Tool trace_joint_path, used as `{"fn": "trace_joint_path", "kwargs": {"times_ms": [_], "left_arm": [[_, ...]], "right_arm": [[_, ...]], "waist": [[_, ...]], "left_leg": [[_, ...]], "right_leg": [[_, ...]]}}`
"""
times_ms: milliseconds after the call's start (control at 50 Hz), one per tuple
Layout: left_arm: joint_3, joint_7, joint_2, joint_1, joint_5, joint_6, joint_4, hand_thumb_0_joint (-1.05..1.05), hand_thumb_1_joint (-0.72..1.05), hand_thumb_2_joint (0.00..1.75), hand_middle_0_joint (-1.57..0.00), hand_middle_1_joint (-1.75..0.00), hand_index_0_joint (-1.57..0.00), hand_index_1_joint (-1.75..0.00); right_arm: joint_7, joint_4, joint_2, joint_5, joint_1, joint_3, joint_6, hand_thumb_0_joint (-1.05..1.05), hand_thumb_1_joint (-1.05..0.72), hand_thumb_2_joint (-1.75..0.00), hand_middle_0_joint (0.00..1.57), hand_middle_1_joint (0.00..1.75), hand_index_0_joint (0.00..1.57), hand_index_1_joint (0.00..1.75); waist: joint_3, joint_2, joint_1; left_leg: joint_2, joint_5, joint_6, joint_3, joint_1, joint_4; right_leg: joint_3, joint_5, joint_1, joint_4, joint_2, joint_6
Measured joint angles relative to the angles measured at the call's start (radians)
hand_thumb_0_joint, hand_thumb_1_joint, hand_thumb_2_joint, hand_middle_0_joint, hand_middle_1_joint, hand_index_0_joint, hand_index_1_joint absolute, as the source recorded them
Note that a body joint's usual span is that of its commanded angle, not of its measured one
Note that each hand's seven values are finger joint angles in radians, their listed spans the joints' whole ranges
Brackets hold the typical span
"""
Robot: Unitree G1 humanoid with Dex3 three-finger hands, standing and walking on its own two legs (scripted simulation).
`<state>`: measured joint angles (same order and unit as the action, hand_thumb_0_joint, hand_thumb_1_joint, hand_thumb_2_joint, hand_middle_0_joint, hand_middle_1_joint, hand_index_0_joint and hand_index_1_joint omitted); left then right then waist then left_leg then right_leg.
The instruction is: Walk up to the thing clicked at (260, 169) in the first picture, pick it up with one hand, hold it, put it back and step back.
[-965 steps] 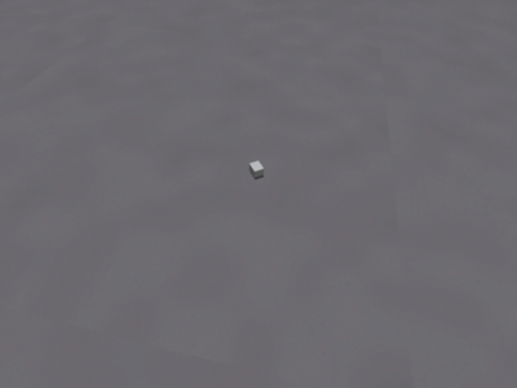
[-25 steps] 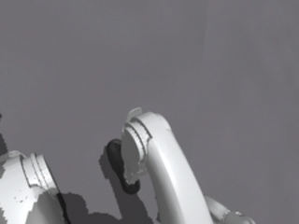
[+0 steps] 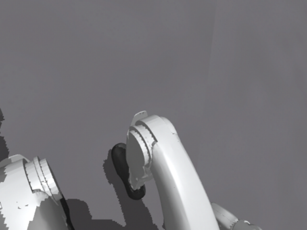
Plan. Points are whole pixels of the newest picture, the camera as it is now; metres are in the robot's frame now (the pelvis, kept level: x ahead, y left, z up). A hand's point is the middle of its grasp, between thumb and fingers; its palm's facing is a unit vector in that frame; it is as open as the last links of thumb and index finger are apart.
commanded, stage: settle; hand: left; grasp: from above
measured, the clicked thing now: out of the picture +0.45 +0.24 -0.29
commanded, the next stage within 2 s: lift in 0.72 s
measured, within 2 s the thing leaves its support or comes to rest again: leaves its support in 0.14 s
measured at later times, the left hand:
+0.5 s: hand out of the picture +0.43 +0.26 -0.18, palm faces -0.43 -0.10 -0.90, open 9.6 cm
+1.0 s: hand out of the picture +0.43 +0.27 -0.12, palm faces -0.45 -0.12 -0.89, open 9.6 cm
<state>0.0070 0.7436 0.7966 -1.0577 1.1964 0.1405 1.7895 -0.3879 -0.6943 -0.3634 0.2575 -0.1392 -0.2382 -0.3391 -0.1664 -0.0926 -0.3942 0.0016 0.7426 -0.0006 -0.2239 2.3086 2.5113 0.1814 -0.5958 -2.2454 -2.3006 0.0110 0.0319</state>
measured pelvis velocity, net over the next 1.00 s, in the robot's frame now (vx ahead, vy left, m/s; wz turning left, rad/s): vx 0.00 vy -0.01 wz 0.15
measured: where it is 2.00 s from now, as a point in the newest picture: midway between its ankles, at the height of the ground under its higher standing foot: (100, 203)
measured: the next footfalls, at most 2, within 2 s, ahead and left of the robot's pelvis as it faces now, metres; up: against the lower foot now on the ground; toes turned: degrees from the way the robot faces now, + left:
none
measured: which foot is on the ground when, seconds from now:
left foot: down 0.00-1.00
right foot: down 0.00-1.00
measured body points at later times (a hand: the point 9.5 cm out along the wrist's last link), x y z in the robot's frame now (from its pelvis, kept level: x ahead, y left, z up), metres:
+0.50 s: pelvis +0.01 -0.01 +0.02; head +0.24 +0.08 +0.39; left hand +0.45 +0.26 -0.13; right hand +0.07 -0.27 -0.08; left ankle +0.06 +0.12 -0.28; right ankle +0.13 -0.11 -0.28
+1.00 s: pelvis +0.00 -0.01 +0.04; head +0.23 +0.05 +0.43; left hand +0.45 +0.27 -0.07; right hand +0.09 -0.28 -0.08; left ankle +0.06 +0.12 -0.28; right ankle +0.13 -0.11 -0.28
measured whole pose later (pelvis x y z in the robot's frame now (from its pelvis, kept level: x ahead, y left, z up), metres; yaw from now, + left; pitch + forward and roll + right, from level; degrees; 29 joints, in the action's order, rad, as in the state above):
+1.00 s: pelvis +0.00 -0.01 +0.04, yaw +8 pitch +36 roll -5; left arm -0.04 0.42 0.50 -0.97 1.15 0.07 1.46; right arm -0.19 -0.78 -0.30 0.12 -0.17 0.00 -0.11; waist 0.12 0.04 -0.21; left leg 0.01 0.71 0.01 -0.08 2.24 2.31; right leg 0.06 -0.62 -2.24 -2.22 -0.02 0.00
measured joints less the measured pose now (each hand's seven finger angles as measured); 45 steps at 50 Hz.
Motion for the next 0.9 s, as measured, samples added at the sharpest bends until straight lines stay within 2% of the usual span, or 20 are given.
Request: {"fn": "trace_joint_path", "kwargs": {"times_ms": [140, 240, 300, 380, 440, 480, 620, 800, 900], "left_arm": [[0.017, -0.031, -0.030, 0.036, 0.005, -0.006, -0.062, 0.04, 0.15, 0.34, -0.95, -0.43, -0.71, -0.42], [0.020, -0.047, -0.081, 0.068, 0.003, -0.017, -0.128, 0.05, 0.16, 0.34, -0.99, -0.44, -0.71, -0.42], [0.041, -0.068, -0.111, 0.088, 0.003, -0.028, -0.165, 0.05, 0.16, 0.34, -1.00, -0.45, -0.71, -0.42], [0.015, -0.097, -0.164, 0.100, -0.012, -0.053, -0.212, 0.05, 0.15, 0.34, -1.00, -0.45, -0.72, -0.42], [0.012, -0.127, -0.196, 0.107, -0.014, -0.069, -0.223, 0.05, 0.15, 0.34, -1.01, -0.44, -0.72, -0.42], [-0.007, -0.150, -0.217, 0.104, -0.022, -0.080, -0.228, 0.05, 0.15, 0.34, -1.01, -0.43, -0.72, -0.42], [-0.021, -0.224, -0.258, 0.087, -0.031, -0.080, -0.254, 0.05, 0.15, 0.34, -1.04, -0.40, -0.73, -0.40], [-0.035, -0.270, -0.274, 0.069, -0.011, -0.064, -0.277, 0.05, 0.14, 0.34, -1.09, -0.38, -0.73, -0.40], [-0.040, -0.292, -0.277, 0.065, -0.022, -0.064, -0.285, 0.05, 0.14, 0.34, -1.12, -0.37, -0.74, -0.39]], "right_arm": [[-0.002, -0.020, 0.017, -0.008, -0.016, 0.024, 0.017, 0.00, -0.91, -0.89, 0.19, 0.30, 0.20, 0.30], [-0.005, -0.053, 0.028, -0.022, -0.028, 0.066, 0.036, 0.00, -0.91, -0.89, 0.19, 0.30, 0.20, 0.30], [-0.003, -0.062, 0.029, -0.036, -0.031, 0.096, 0.050, 0.00, -0.91, -0.89, 0.19, 0.30, 0.20, 0.30], [0.006, -0.076, 0.033, -0.063, -0.036, 0.136, 0.086, 0.00, -0.91, -0.89, 0.19, 0.30, 0.20, 0.30], [0.022, -0.083, 0.034, -0.079, -0.031, 0.162, 0.112, 0.00, -0.91, -0.89, 0.19, 0.30, 0.20, 0.30], [0.035, -0.087, 0.036, -0.087, -0.028, 0.177, 0.128, 0.00, -0.91, -0.89, 0.19, 0.30, 0.20, 0.30], [0.087, -0.092, 0.038, -0.102, -0.015, 0.205, 0.164, 0.00, -0.91, -0.89, 0.19, 0.30, 0.20, 0.30], [0.153, -0.093, 0.047, -0.117, -0.017, 0.225, 0.201, 0.00, -0.91, -0.89, 0.19, 0.30, 0.20, 0.30], [0.180, -0.090, 0.054, -0.121, -0.018, 0.229, 0.214, 0.00, -0.91, -0.89, 0.19, 0.30, 0.20, 0.30]], "waist": [[0.026, 0.013, 0.022], [0.075, 0.038, 0.046], [0.106, 0.062, 0.056], [0.156, 0.088, 0.081], [0.195, 0.108, 0.095], [0.214, 0.115, 0.106], [0.243, 0.125, 0.135], [0.268, 0.126, 0.158], [0.270, 0.127, 0.165]], "left_leg": [[0.001, 0.005, 0.005, 0.009, -0.002, -0.011], [0.002, 0.010, 0.007, 0.024, 0.001, -0.022], [0.003, 0.009, 0.005, 0.034, 0.006, -0.028], [0.001, 0.004, 0.003, 0.057, 0.006, -0.049], [0.000, -0.001, 0.001, 0.075, 0.007, -0.071], [0.000, -0.004, 0.001, 0.087, 0.000, -0.087], [0.004, -0.021, 0.004, 0.113, -0.020, -0.129], [0.011, -0.031, 0.011, 0.129, -0.037, -0.160], [0.012, -0.035, 0.010, 0.136, -0.051, -0.178]], "right_leg": [[-0.007, -0.009, -0.005, 0.000, -0.004, -0.007], [-0.020, -0.018, -0.016, -0.002, -0.008, -0.012], [-0.028, -0.022, -0.024, -0.004, -0.010, -0.013], [-0.047, -0.024, -0.033, 0.001, -0.012, -0.015], [-0.062, -0.024, -0.041, 0.011, -0.014, -0.016], [-0.073, -0.025, -0.041, 0.016, -0.016, -0.018], [-0.096, -0.022, -0.031, 0.033, -0.023, -0.024], [-0.110, -0.023, -0.022, 0.046, -0.031, -0.033], [-0.116, -0.022, -0.012, 0.057, -0.032, -0.034]]}}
